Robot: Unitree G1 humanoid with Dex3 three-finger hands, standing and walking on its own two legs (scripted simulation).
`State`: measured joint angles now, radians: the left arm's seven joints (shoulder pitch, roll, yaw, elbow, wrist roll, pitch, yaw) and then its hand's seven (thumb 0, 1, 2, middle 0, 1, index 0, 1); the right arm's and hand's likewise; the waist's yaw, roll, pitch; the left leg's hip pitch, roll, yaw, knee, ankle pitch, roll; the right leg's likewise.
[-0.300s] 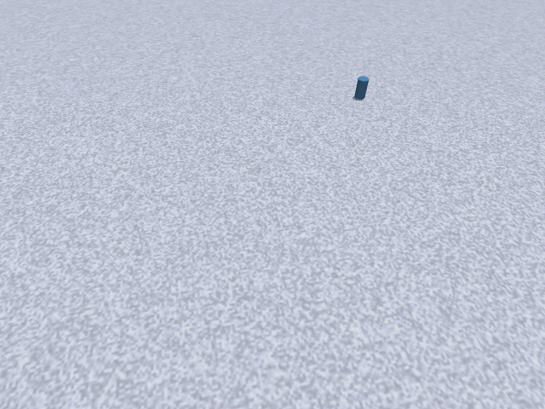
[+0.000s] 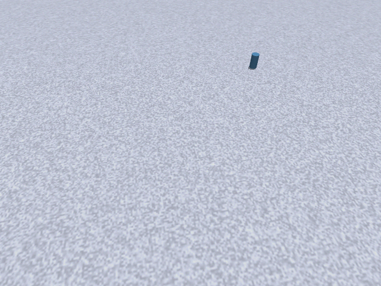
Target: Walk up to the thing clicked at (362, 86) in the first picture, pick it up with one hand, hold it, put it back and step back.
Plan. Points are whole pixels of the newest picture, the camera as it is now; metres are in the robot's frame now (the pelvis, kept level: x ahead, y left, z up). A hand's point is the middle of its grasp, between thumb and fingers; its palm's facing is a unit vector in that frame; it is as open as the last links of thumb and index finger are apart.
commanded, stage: stand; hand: left
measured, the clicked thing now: (254, 60) +2.19 -0.62 -0.71
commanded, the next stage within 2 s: walk up in 0.82 s
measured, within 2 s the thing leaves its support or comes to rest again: neither
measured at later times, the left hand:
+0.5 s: hand out of the picture +0.08 +0.25 -0.16, palm faces -0.03 -0.94 -0.34, open 7.4 cm
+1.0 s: hand out of the picture +0.14 +0.26 -0.14, palm faces -0.12 -0.93 -0.35, open 7.4 cm
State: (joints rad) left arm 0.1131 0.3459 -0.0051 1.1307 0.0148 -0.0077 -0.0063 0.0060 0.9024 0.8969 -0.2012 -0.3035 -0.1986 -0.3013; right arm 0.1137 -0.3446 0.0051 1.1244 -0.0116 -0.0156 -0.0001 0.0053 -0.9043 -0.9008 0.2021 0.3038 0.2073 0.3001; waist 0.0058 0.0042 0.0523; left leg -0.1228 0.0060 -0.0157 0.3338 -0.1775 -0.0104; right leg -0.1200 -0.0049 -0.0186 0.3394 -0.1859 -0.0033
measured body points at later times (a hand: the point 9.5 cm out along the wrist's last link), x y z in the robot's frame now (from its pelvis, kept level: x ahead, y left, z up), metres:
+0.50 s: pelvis +0.01 +0.00 +0.00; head +0.02 +0.00 +0.45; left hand +0.08 +0.30 -0.13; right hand +0.09 -0.30 -0.13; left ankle +0.00 +0.13 -0.75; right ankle +0.00 -0.12 -0.75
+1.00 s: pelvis +0.03 -0.02 +0.00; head +0.03 -0.02 +0.45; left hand +0.14 +0.30 -0.12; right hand +0.08 -0.35 -0.12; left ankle +0.00 +0.13 -0.75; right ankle +0.05 -0.16 -0.71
